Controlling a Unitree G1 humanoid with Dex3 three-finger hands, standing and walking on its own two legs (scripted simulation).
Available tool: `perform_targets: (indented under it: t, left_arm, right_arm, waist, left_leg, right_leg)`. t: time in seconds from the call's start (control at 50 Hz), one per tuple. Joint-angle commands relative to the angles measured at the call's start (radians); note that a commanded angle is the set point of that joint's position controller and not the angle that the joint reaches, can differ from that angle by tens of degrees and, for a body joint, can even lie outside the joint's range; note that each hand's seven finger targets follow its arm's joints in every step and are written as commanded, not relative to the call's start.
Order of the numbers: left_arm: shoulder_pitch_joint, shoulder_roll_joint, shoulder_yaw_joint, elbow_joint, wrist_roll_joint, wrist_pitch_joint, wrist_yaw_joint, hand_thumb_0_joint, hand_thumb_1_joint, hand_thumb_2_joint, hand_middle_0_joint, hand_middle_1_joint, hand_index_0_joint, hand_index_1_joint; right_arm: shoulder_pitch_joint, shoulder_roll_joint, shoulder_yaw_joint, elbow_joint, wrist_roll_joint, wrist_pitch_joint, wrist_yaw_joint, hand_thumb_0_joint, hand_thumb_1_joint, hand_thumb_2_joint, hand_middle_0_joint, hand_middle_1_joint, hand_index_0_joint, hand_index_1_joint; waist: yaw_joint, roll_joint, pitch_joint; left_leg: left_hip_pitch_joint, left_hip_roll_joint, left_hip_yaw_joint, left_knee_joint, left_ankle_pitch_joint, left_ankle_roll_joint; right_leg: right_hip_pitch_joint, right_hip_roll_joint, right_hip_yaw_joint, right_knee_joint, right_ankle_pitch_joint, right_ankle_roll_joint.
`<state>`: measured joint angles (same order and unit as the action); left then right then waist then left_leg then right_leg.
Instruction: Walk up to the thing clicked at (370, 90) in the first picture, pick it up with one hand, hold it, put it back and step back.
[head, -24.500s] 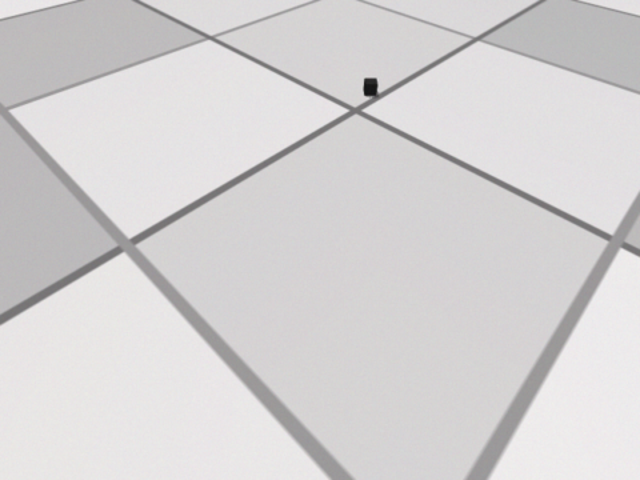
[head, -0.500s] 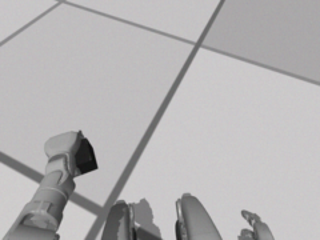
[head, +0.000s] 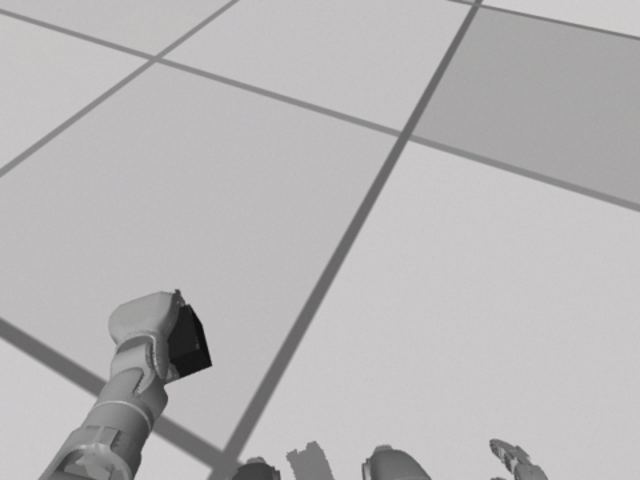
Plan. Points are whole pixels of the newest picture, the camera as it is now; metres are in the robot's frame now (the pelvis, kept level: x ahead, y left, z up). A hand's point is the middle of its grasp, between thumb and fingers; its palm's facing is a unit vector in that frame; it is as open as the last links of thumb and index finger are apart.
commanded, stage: lift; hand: left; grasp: from above
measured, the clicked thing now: (176, 344) +0.33 +0.21 -0.11
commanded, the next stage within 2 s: hold in 0.04 s
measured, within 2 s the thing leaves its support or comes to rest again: neither
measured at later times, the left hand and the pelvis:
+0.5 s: hand (144, 333) +0.32 +0.22 -0.03, palm faces -0.40 -0.13 -0.91, open 10.8 cm; pelvis +0.01 +0.00 +0.02, yaw +0 degrees
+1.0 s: hand (144, 344) +0.30 +0.21 -0.01, palm faces -0.41 -0.13 -0.90, open 10.8 cm; pelvis +0.00 +0.00 +0.03, yaw -1 degrees
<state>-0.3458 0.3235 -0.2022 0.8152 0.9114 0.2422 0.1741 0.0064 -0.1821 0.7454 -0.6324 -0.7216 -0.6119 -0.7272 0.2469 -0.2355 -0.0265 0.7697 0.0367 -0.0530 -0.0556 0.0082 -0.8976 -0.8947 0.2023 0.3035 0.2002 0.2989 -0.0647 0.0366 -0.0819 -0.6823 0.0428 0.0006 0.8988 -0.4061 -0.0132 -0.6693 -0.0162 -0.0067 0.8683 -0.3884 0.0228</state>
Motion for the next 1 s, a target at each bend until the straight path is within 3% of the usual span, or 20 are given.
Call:
perform_targets:
  t: [0.0,0.12,0.16,0.24,0.28,0.32,0.38,0.48,0.72,0.86,0.98]
  left_arm:
    - [-0.275,0.191,0.064,-0.168,0.018,-0.011,0.029,0.000,0.412,0.893,-0.875,-0.718,-0.848,-0.747]
    - [-0.250,0.167,0.045,-0.204,0.026,-0.014,0.012,0.000,0.449,0.911,-0.893,-0.729,-0.870,-0.753]
    - [-0.255,0.172,0.047,-0.213,0.029,-0.011,0.007,0.000,0.393,0.906,-0.858,-0.746,-0.836,-0.770]
    - [-0.304,0.183,0.053,-0.227,0.038,-0.007,0.012,0.000,0.394,0.927,-0.854,-0.755,-0.831,-0.780]
    - [-0.279,0.167,0.044,-0.213,0.039,-0.002,0.007,0.000,0.403,0.883,-0.854,-0.742,-0.838,-0.760]
    - [-0.261,0.173,0.050,-0.201,0.039,0.003,-0.004,0.000,0.401,0.900,-0.859,-0.731,-0.837,-0.754]
    - [-0.271,0.177,0.042,-0.240,0.034,0.003,-0.029,0.000,0.407,0.904,-0.857,-0.748,-0.838,-0.768]
    - [-0.244,0.182,0.044,-0.265,0.035,0.003,-0.059,0.000,0.444,0.890,-0.878,-0.744,-0.862,-0.760]
    - [-0.253,0.188,0.043,-0.365,0.036,0.014,-0.088,0.000,0.455,0.914,-0.897,-0.750,-0.878,-0.771]
    - [-0.228,0.202,0.046,-0.388,0.034,0.018,-0.118,0.000,0.423,0.880,-0.871,-0.738,-0.853,-0.757]
    - [-0.209,0.206,0.050,-0.420,0.041,0.021,-0.134,0.000,0.452,0.869,-0.893,-0.733,-0.877,-0.750]
  right_arm:
    - [0.013,-0.147,-0.049,-0.102,0.004,-0.035,-0.001,0.000,-0.891,-0.898,0.200,0.300,0.200,0.300]
    - [-0.002,-0.150,-0.053,-0.116,0.006,-0.030,0.010,0.000,-0.885,-0.896,0.200,0.300,0.200,0.300]
    - [-0.005,-0.152,-0.055,-0.118,0.006,-0.027,0.013,0.000,-0.895,-0.897,0.200,0.300,0.200,0.300]
    - [-0.016,-0.152,-0.055,-0.122,0.004,-0.022,0.018,0.000,-0.894,-0.898,0.200,0.300,0.200,0.300]
    - [-0.015,-0.155,-0.053,-0.127,0.006,-0.022,0.024,0.000,-0.893,-0.897,0.200,0.300,0.200,0.300]
    - [-0.023,-0.156,-0.057,-0.129,0.006,-0.020,0.026,0.000,-0.892,-0.897,0.200,0.300,0.200,0.300]
    - [-0.029,-0.159,-0.056,-0.141,0.006,-0.021,0.030,0.000,-0.893,-0.897,0.200,0.300,0.200,0.300]
    - [-0.067,-0.151,-0.046,-0.171,0.010,-0.019,0.029,0.000,-0.892,-0.898,0.200,0.300,0.200,0.300]
    - [-0.085,-0.150,-0.038,-0.193,0.013,-0.019,0.028,0.000,-0.898,-0.900,0.200,0.300,0.200,0.300]
    - [-0.119,-0.142,-0.030,-0.211,0.016,-0.021,0.024,0.000,-0.899,-0.901,0.199,0.300,0.199,0.300]
    - [-0.132,-0.137,-0.024,-0.219,0.019,-0.020,0.019,0.000,-0.900,-0.901,0.199,0.300,0.199,0.300]
  waist:
    - [0.006,0.002,-0.290]
    - [0.016,0.017,-0.295]
    - [0.012,-0.005,-0.295]
    - [0.021,0.027,-0.276]
    - [0.015,-0.006,-0.262]
    - [0.028,0.002,-0.263]
    - [0.025,-0.005,-0.255]
    - [0.042,-0.005,-0.214]
    - [0.046,-0.026,-0.218]
    - [0.059,-0.018,-0.174]
    - [0.059,-0.039,-0.179]
  left_leg:
    - [0.221,-0.054,0.004,-0.165,0.250,0.015]
    - [0.311,-0.049,0.005,-0.214,0.329,0.005]
    - [0.316,-0.049,0.005,-0.217,0.365,0.009]
    - [0.338,-0.049,0.008,-0.244,0.360,0.004]
    - [0.338,-0.049,0.006,-0.255,0.361,0.006]
    - [0.346,-0.050,0.008,-0.259,0.378,0.005]
    - [0.347,-0.051,0.009,-0.270,0.363,0.009]
    - [0.339,-0.057,0.013,-0.306,0.263,0.010]
    - [0.374,-0.055,0.018,-0.333,0.276,0.019]
    - [0.383,-0.058,0.021,-0.368,0.206,0.018]
    - [0.398,-0.061,0.028,-0.372,0.221,0.024]
  right_leg:
    - [0.197,0.038,0.004,-0.170,0.236,-0.026]
    - [0.233,0.045,-0.009,-0.197,0.288,-0.031]
    - [0.262,0.046,-0.006,-0.206,0.329,-0.028]
    - [0.266,0.046,-0.011,-0.222,0.315,-0.031]
    - [0.280,0.045,-0.010,-0.228,0.319,-0.031]
    - [0.291,0.045,-0.007,-0.236,0.330,-0.031]
    - [0.305,0.043,-0.004,-0.250,0.325,-0.029]
    - [0.309,0.043,0.003,-0.284,0.234,-0.029]
    - [0.344,0.039,0.010,-0.308,0.254,-0.023]
    - [0.344,0.037,0.009,-0.345,0.177,-0.024]
    - [0.359,0.032,0.016,-0.360,0.191,-0.018]
